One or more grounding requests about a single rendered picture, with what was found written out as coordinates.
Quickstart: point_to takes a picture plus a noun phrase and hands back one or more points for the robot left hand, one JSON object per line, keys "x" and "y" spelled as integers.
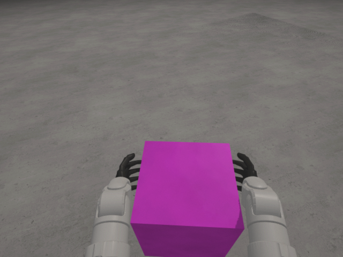
{"x": 124, "y": 169}

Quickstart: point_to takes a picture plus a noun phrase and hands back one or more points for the carton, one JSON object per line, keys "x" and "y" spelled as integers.
{"x": 186, "y": 202}

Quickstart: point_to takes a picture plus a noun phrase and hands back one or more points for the robot right hand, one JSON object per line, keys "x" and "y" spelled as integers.
{"x": 247, "y": 166}

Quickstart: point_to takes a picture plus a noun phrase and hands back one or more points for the robot left forearm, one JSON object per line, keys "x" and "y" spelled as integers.
{"x": 112, "y": 221}

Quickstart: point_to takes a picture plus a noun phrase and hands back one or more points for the robot right forearm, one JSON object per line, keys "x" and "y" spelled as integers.
{"x": 266, "y": 224}

